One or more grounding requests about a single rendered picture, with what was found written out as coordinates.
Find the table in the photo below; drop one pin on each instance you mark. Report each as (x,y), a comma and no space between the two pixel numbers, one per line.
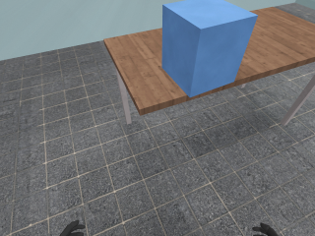
(279,42)

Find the robot right hand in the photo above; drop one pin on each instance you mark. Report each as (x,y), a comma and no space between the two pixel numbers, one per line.
(266,229)

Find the carton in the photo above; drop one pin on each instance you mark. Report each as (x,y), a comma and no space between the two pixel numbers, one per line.
(203,43)

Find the robot left hand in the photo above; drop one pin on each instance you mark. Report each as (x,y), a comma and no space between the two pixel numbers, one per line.
(74,225)

